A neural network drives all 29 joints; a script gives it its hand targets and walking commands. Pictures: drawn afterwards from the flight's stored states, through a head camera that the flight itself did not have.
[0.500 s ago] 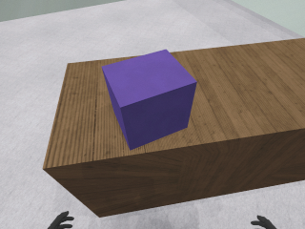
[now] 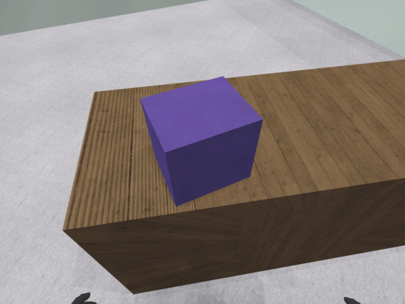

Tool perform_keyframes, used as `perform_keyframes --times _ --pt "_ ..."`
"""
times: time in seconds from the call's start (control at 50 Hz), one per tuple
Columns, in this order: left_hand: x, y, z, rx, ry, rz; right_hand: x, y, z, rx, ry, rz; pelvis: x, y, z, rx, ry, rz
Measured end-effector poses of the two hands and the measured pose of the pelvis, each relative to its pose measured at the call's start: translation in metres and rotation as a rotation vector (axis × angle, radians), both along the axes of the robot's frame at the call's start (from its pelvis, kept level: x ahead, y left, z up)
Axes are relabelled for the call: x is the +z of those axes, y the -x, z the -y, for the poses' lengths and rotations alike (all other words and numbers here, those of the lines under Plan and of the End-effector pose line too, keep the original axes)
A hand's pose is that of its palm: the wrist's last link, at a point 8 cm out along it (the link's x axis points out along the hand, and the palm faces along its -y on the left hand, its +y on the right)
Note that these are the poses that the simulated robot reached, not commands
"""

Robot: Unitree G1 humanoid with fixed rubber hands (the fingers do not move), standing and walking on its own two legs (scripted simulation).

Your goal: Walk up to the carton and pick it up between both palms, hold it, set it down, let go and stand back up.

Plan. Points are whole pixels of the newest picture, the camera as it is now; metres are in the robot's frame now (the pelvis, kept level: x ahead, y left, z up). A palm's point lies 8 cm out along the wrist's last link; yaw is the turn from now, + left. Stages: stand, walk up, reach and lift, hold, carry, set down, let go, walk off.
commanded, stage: stand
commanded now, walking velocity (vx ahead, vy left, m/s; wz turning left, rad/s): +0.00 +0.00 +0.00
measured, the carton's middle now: (199, 141) +0.46 +0.04 +0.03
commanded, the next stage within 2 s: none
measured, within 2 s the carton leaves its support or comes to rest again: neither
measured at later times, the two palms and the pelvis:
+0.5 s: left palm out of the picture +0.07 +0.30 -0.11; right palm out of the picture +0.08 -0.30 -0.11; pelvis +0.00 +0.00 +0.00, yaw +0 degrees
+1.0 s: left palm out of the picture +0.08 +0.30 -0.11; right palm out of the picture +0.08 -0.30 -0.11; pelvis +0.01 +0.00 +0.01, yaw +0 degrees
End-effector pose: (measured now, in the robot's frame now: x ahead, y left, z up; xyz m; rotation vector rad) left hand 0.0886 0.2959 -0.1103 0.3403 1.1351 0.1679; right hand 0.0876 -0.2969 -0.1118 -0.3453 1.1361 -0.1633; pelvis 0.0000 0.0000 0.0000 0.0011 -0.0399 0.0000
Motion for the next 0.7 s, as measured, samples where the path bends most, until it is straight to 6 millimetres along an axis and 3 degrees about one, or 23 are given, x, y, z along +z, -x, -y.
perform_keyframes --times 0.38,0.7 --pt "-0.001 0.016 -0.003 0.026 -0.007 -0.063 0.0 0.004 0.002 -0.016 -0.002 -0.035 0.004 0.0 0.001 -0.001 -0.001 0.005" --pt "0.0 0.005 -0.002 0.027 -0.004 -0.056 0.003 0.006 0.006 -0.033 0.007 -0.045 0.005 -0.003 0.002 -0.005 0.0 0.001"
